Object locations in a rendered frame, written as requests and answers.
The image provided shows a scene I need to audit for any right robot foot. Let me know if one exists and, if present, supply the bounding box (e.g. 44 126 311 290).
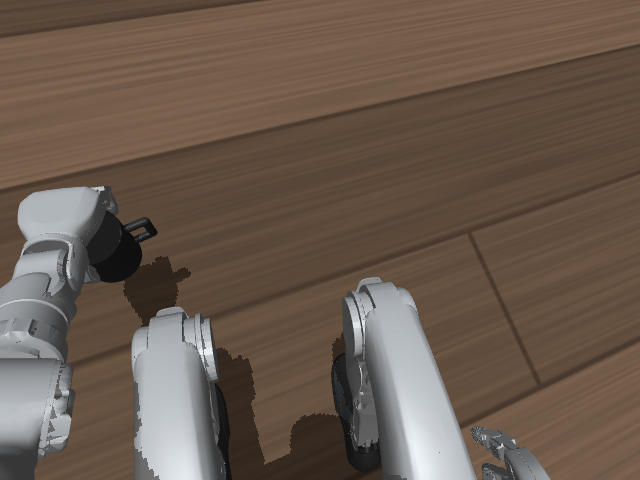
331 353 381 472

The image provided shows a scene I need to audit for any left robot arm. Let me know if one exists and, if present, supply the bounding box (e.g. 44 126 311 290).
0 233 88 480

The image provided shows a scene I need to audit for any right robot hand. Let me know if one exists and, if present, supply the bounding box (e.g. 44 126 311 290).
471 427 551 480

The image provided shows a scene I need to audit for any mug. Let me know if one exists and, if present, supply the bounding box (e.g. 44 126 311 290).
86 210 157 283

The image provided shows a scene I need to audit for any left robot foot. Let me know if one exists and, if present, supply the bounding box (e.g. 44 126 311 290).
215 384 232 480

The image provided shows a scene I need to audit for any left robot hand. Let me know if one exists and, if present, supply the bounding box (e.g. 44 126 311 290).
17 186 118 284

